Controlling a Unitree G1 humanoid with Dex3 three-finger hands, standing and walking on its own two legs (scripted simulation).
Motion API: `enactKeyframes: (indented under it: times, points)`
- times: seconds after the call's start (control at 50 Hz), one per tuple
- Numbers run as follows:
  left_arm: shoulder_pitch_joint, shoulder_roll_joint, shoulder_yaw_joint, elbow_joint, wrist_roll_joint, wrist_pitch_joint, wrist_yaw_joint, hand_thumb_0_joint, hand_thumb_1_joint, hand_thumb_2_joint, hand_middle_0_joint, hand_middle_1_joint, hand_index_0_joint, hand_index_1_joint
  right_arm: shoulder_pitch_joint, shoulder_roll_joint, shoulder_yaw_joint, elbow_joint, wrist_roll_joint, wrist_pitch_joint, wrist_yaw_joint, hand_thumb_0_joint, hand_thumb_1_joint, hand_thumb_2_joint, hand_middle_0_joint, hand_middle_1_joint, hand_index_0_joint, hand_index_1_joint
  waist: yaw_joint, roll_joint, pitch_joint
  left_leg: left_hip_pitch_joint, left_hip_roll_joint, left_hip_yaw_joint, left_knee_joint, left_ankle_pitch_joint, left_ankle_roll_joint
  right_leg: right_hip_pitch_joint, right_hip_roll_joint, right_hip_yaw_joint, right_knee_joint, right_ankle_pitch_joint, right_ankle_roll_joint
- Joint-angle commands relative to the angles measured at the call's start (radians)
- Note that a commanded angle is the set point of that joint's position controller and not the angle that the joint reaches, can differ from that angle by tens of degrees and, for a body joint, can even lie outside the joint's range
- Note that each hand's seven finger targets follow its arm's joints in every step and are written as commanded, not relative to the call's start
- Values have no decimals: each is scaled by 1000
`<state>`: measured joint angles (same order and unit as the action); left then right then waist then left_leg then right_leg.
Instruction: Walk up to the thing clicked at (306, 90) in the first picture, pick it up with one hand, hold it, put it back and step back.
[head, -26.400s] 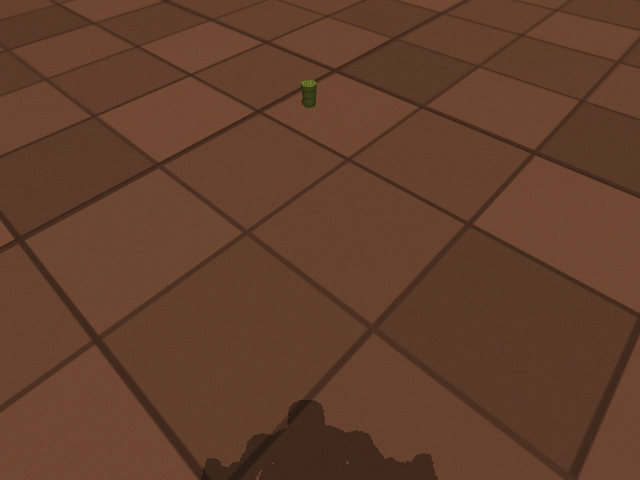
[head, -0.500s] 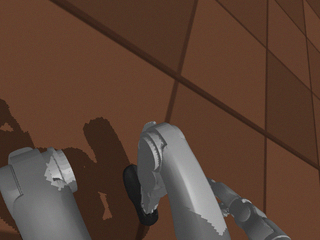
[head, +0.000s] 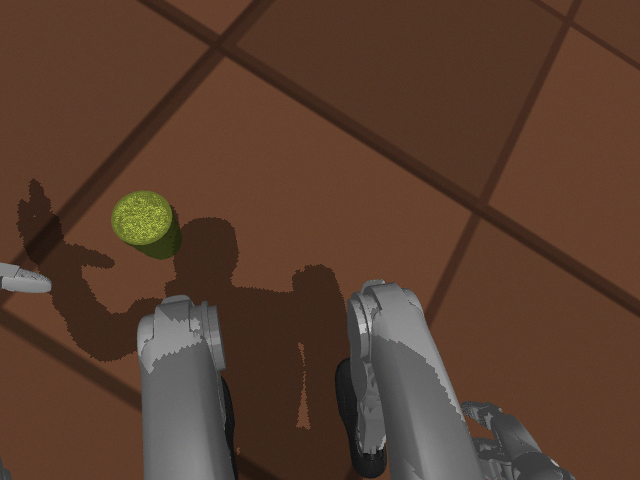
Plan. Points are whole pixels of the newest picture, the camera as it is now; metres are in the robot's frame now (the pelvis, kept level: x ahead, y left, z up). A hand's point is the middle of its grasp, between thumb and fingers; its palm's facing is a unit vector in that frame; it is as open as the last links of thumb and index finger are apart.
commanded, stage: home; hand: left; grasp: from the side
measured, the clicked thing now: (153, 230) +0.47 +0.25 -0.30
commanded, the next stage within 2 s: none
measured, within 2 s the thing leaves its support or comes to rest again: neither
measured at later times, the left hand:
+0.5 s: hand out of the picture +0.28 +0.28 +0.12, palm faces +0.24 -0.88 -0.40, open 17.4 cm
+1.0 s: hand out of the picture +0.23 +0.22 +0.30, palm faces +0.26 -0.92 -0.30, open 17.6 cm
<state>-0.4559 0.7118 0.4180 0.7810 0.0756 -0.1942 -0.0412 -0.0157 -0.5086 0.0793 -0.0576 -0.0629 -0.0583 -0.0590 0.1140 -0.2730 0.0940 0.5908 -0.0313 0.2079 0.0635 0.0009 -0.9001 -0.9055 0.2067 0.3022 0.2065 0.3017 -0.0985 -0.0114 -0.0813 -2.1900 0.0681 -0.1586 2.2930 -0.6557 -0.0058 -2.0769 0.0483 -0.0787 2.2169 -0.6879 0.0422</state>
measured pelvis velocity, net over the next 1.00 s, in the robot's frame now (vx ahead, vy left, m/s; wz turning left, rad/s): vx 0.09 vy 0.01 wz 0.16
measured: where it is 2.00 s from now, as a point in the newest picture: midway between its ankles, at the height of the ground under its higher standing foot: (293, 448)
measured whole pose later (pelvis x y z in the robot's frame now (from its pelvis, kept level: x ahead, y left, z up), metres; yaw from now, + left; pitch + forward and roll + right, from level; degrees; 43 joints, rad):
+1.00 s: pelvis +0.09 +0.01 +0.34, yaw +9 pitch +9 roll -2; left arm 0.49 0.22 -0.03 -0.05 -0.02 0.30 0.17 -0.01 -0.56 0.04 -0.05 -0.05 -0.05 -0.05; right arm 0.28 -0.19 0.03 0.46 0.03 -0.05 -0.18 0.01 -0.89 -0.90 0.21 0.30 0.21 0.30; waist -0.03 0.04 -0.16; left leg -0.70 0.05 -0.03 1.02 -0.48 -0.01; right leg -0.62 -0.01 -0.03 0.95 -0.50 0.03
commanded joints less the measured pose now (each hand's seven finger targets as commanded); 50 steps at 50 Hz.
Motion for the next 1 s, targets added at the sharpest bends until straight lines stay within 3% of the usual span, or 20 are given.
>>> enactKeyframes:
  times: [0.0,0.02,0.04,0.1,0.18,0.34,0.4,0.42,0.5,0.6,0.66,0.68,0.7,0.76,0.82,0.88,0.98]
  points:
    - [-96,216,37,-426,-20,41,45,0,-521,73,-54,-58,-53,-59,97,-229,-149,-107,43,-29,-39,0,-895,-902,201,301,201,301,33,195,-685,600,-11,58,-453,-5,30,354,19,-31,-398,73,-76]
    - [13,167,18,-394,-25,64,52,0,-523,72,-54,-58,-53,-58,77,-216,-151,-129,52,-34,-47,0,-895,-902,201,301,201,301,38,144,-677,624,-9,62,-474,4,33,388,17,-16,-439,72,-73]
    - [-10,161,2,-460,-26,76,59,0,-532,66,-52,-55,-51,-56,77,-205,-152,-131,55,-41,-54,0,-895,-902,201,301,201,301,32,154,-690,641,-10,73,-489,13,35,428,13,0,-468,83,-71]
    - [34,160,12,-530,-31,112,91,0,-498,86,-56,-61,-55,-62,76,-176,-157,-144,63,-62,-79,0,-895,-902,201,301,201,301,49,145,-708,699,-14,97,-557,40,39,578,0,49,-572,92,-64]
    - [167,77,-10,-514,-33,153,128,0,-507,81,-55,-60,-54,-60,71,-144,-158,-143,66,-98,-114,0,-895,-902,201,301,201,301,59,147,-649,807,-18,113,-661,73,36,678,-8,70,-673,109,-64]
    - [320,-151,-157,-480,-53,226,161,0,-543,60,-51,-53,-50,-54,91,-113,-155,-136,66,-173,-159,0,-895,-902,201,301,201,301,34,111,-514,1043,-23,128,-856,235,33,872,-20,61,-874,274,-60]
    - [401,-163,-166,-495,-58,259,175,0,-555,52,-49,-51,-49,-52,101,-112,-156,-148,70,-191,-166,0,-895,-902,201,301,201,301,54,84,-491,1127,-28,132,-937,273,30,991,-29,67,-960,314,-56]
    - [421,-182,-187,-508,-58,269,180,0,-555,53,-50,-51,-49,-52,101,-106,-152,-155,71,-196,-170,0,-895,-902,201,301,201,301,45,92,-481,1153,-29,131,-967,288,29,1024,-30,65,-984,330,-56]
    - [487,-200,-197,-595,-69,312,208,0,-536,64,-52,-54,-51,-55,103,-99,-144,-182,78,-219,-190,0,-895,-902,201,301,201,301,63,107,-457,1292,-34,130,-1092,310,19,1132,-32,47,-1074,342,-60]
    - [604,-263,-248,-703,-77,364,231,0,-593,30,-46,-45,-45,-46,119,-78,-132,-198,77,-242,-220,0,-895,-902,201,301,201,301,68,136,-392,1443,-36,133,-1216,385,8,1258,-32,40,-1180,404,-59]
    - [681,-326,-311,-760,-82,397,237,0,-544,59,-51,-54,-50,-54,129,-69,-126,-213,72,-253,-233,0,-895,-902,201,301,201,301,51,122,-328,1501,-39,141,-1278,413,8,1333,-30,33,-1245,439,-55]
    - [717,-328,-308,-787,-83,406,240,0,-572,43,-48,-49,-47,-50,135,-65,-129,-214,71,-258,-239,0,-895,-902,201,301,201,301,61,123,-331,1531,-39,139,-1299,433,7,1357,-28,30,-1264,455,-56]
    - [721,-345,-333,-818,-84,415,240,0,-553,54,-50,-52,-49,-53,132,-64,-128,-225,71,-263,-243,0,-895,-902,201,301,201,301,54,124,-309,1550,-40,144,-1322,425,6,1371,-29,26,-1284,447,-54]
    - [825,-370,-355,-875,-86,439,243,0,-560,50,-49,-51,-48,-52,131,-56,-125,-241,67,-278,-254,0,-896,-902,201,301,201,301,62,101,-250,1576,-38,136,-1377,421,6,1413,-22,10,-1331,436,-54]
    - [855,-379,-379,-974,-88,452,240,0,-581,37,-47,-48,-46,-49,117,-49,-117,-263,65,-294,-261,0,-896,-902,201,301,201,301,67,86,-202,1598,-39,134,-1422,395,7,1440,-18,1,-1369,409,-52]
    - [924,-402,-386,-965,-87,463,230,0,-578,39,-47,-48,-46,-49,114,-46,-116,-271,61,-310,-265,0,-896,-902,201,301,201,301,64,28,-131,1595,-41,132,-1442,397,13,1453,-17,-4,-1403,407,-48]
    - [917,-399,-377,-1028,-84,450,212,0,-565,47,-48,-50,-47,-51,112,-50,-118,-280,52,-335,-262,0,-896,-902,201,301,201,301,64,47,-89,1614,-40,134,-1482,362,6,1468,-18,-2,-1427,370,-46]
